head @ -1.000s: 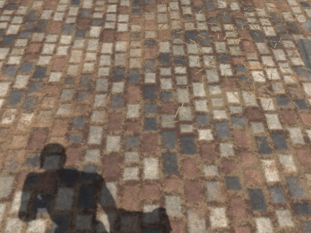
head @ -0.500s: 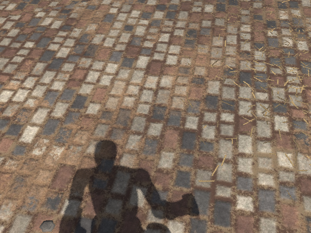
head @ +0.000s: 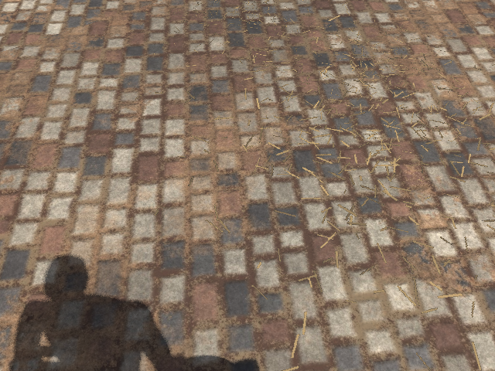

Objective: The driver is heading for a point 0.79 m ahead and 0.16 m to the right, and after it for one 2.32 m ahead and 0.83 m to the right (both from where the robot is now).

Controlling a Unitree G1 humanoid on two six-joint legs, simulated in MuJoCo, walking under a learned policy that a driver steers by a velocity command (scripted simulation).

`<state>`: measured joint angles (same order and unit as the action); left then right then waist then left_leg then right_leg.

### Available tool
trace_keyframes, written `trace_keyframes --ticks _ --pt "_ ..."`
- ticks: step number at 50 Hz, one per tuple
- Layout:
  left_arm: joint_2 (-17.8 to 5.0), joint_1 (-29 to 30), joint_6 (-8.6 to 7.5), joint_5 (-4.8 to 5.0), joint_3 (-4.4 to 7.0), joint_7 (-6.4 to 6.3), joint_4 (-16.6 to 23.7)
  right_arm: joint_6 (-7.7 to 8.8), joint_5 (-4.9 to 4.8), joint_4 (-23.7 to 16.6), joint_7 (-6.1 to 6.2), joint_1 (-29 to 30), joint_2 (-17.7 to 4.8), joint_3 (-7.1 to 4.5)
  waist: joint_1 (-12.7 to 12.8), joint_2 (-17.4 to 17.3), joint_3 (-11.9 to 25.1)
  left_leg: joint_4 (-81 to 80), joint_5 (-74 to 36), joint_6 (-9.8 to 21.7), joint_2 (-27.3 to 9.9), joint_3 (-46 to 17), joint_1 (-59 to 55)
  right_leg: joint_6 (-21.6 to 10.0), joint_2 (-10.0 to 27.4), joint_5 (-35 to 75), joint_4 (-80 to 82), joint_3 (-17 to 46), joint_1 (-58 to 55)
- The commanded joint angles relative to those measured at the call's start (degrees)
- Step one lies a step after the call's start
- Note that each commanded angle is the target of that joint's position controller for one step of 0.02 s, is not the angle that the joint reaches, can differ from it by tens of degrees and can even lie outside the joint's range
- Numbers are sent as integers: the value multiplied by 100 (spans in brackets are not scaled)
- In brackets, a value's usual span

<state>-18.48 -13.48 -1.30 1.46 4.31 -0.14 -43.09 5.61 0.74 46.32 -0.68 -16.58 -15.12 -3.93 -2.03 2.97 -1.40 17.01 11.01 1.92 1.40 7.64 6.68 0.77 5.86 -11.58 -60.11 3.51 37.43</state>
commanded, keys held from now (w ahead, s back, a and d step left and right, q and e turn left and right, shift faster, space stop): w+e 0.56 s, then w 0.40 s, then w+q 0.02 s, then q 0.02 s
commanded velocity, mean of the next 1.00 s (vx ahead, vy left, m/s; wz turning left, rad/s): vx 0.50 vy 0.00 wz -0.43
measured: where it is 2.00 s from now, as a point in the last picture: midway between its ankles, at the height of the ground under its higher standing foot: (318, 293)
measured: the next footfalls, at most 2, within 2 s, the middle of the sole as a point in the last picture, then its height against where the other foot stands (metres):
right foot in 0.26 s outside the picture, level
left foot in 0.76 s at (263, 323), level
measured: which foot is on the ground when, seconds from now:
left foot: down 0.00-0.26, up 0.28-0.74, down 0.76-1.00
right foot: up 0.00-0.24, down 0.26-0.78, up 0.80-1.00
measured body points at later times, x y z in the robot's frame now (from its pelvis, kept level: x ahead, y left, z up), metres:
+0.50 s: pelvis +0.26 -0.08 +0.00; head +0.30 -0.11 +0.45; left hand +0.42 +0.16 -0.10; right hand +0.37 -0.40 -0.10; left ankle +0.40 +0.08 -0.67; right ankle +0.26 -0.15 -0.74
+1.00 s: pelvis +0.55 -0.12 +0.00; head +0.58 -0.12 +0.45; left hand +0.80 +0.06 -0.10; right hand +0.48 -0.39 -0.12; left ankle +0.59 -0.03 -0.74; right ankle +0.54 -0.29 -0.68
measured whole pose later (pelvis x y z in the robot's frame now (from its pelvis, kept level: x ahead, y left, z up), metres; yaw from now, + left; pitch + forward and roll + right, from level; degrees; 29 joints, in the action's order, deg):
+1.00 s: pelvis +0.55 -0.12 +0.00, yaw -25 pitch +1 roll +1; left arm -16.8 -12.6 -3.1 0.2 3.1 -0.2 -39.8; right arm 5.2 -0.1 47.9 -1.3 -18.9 -14.9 -2.7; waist -2.8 2.6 -1.2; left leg 18.3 10.2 3.2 3.6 0.6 9.4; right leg -0.2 4.3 -14.5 -55.8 2.8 34.3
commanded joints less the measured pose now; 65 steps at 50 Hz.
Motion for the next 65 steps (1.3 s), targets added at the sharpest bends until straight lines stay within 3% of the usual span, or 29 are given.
trace_keyframes --ticks 1,8,10,12,13,14,15,16,17,18,19,23,28,34,37,38,39,40,41,43,44,52,56,59,60,61,62,63,65 --pt "-47 1 -39 -16 -21 82 392 110 -1 -352 61 511 -798 -182 173 -620 -109 -984 -1444 878 -1571 -604 11 15 209 893 756 158 172" --pt "-81 1142 -50 -27 -64 321 937 -104 -182 -43 110 38 -1180 -303 -173 -504 -417 -685 -1898 631 -1811 91 -927 -335 -1 923 2228 -434 118" --pt "-232 1026 -21 -45 15 345 1022 -187 -233 -31 129 77 -1342 -351 8 -659 -206 -54 -3475 502 -1823 277 -1180 -549 -300 341 2321 -738 -341" --pt "-590 -83 20 -32 241 307 799 -280 -289 -67 158 207 -1417 -364 699 -687 467 1646 -4829 290 -1606 546 -952 -864 -827 212 2618 -1054 -1925" --pt "-995 -1098 69 -14 453 212 524 -268 -216 -111 183 129 -1242 -284 1149 -386 997 3177 -3914 48 -1372 593 115 -1109 -806 424 2787 -623 -3640" --pt "-1753 -1119 59 62 590 131 505 -158 63 -443 114 -403 -424 -14 571 1304 1377 5404 1173 -370 -365 430 2851 -2114 754 -235 3141 2412 -5676" --pt "-1426 -1200 -53 14 454 166 764 66 -74 -509 44 -21 -622 17 816 844 2370 6309 2368 -358 83 -1077 3609 -2605 1367 -1251 4210 4530 -6156" --pt "-1032 -1040 -149 -50 328 200 716 192 -317 -679 -10 623 -1027 -92 976 389 1628 6307 1852 -199 -229 -1307 4122 -2228 1245 -1001 4421 3826 -5737" --pt "-891 -777 -203 -54 282 195 712 263 -311 -741 2 773 -942 -49 766 77 1085 5844 1358 -93 -468 -1277 4040 -2022 1018 -581 4387 3138 -4967" --pt "-699 -374 -214 -55 220 184 762 276 -162 -674 47 767 -930 -60 504 -220 698 5310 1050 -114 -664 -1272 3695 -1856 792 96 4392 2556 -4158" --pt "-544 -104 -225 -120 160 156 857 229 -77 -623 62 659 -994 -104 285 -113 581 4968 828 -139 -795 -1319 3239 -1790 623 671 4483 2173 -3580" --pt "-677 -97 -258 -100 187 49 861 10 25 -639 63 686 -755 -70 122 -154 338 3996 289 -454 -714 -1145 2826 -1808 349 1584 4759 1538 -2645" --pt "-786 -482 -196 -43 227 -78 664 17 -26 -897 4 1729 -505 52 502 88 58 1954 -1481 -606 -337 -1091 2434 -1389 -75 847 4708 1123 -2258" --pt "-655 -913 -156 -41 190 -86 333 150 -92 -1008 -141 2027 -725 1 643 275 -16 1154 -1323 -301 -289 -1152 2236 -1237 375 689 4152 1619 -3120" --pt "-565 -800 -98 -66 157 -73 311 209 -53 -790 -100 1161 -956 -140 173 400 316 799 -847 89 -143 -877 1080 -1008 162 2063 3239 1546 -3317" --pt "-351 -748 -101 -121 60 -62 395 233 20 -683 -71 348 -1185 -216 -207 127 1062 1022 -957 445 -759 -1451 -260 -816 -130 1893 1977 1248 -2832" --pt "-58 -1432 -161 -22 -40 -68 437 181 71 -508 -63 -444 -1687 -366 -166 -1255 1962 861 -56 1352 -1912 -3645 -2401 -315 -947 283 -71 553 -903" --pt "-200 -1500 -215 15 -58 -78 417 140 -105 -327 -139 -698 -1378 -307 -224 -1897 1926 37 1334 1572 -2330 -5220 -2698 -210 -1092 -2135 -1012 667 216" --pt "-619 -946 -233 72 46 -65 460 116 -190 -359 -132 -426 -1011 -193 -306 -1233 1066 -96 1986 1337 -2216 -4749 -2075 -240 -781 -1809 -1405 810 710" --pt "-576 -165 -265 -58 37 -48 652 34 -79 -440 -103 166 -755 -81 -125 -617 163 -337 1094 1122 -1765 -3494 -702 -253 -335 -1043 -969 378 620" --pt "-508 -144 -270 -105 52 -31 651 43 -27 -445 -89 295 -641 -30 28 -704 73 -454 573 1059 -1583 -3134 -318 -252 -135 -772 -629 342 357" --pt "77 620 -348 -209 -142 17 855 -39 -147 -136 34 17 -974 -85 7 -705 3 -578 -2832 975 -984 -1525 343 91 -238 814 1995 -193 -512" --pt "-35 1118 -411 -169 -93 101 944 -222 -220 68 116 -452 -1064 -117 -142 -807 177 -23 -2967 761 -956 -1624 87 86 -651 1581 2897 -134 -1090" --pt "-332 733 -429 -215 38 81 846 -320 -252 -35 189 -197 -1118 -159 220 -905 387 749 -2667 482 -966 -2008 -24 -151 -658 1599 3491 13 -1825" --pt "-503 367 -444 -266 104 38 748 -318 -237 -108 191 -130 -1009 -133 406 -788 621 1298 -2513 287 -702 -1928 211 -318 -494 2227 3758 1 -2575" --pt "-886 -227 -440 -381 187 -37 719 -292 -108 -333 184 -63 -697 -30 608 -160 1353 2604 -1084 31 -281 -1723 1019 -683 487 4184 3349 728 -3993" --pt "-1027 -271 -312 -396 190 -53 768 -282 -103 -230 158 -1231 -178 135 231 1268 2266 4421 2981 -316 319 -1313 2483 -1709 2122 5707 2977 2160 -5553" --pt "-667 -277 -191 -273 136 -26 827 -345 -195 -123 158 -1353 -786 20 401 985 2645 5095 3083 -395 44 -1532 2646 -1773 2041 4320 3251 2450 -5267" --pt "-305 332 -76 -192 12 -55 806 -556 -254 -270 247 -562 -976 -113 312 388 1409 5366 2335 -583 -289 -1236 3131 -1427 1405 2537 3727 1543 -4092"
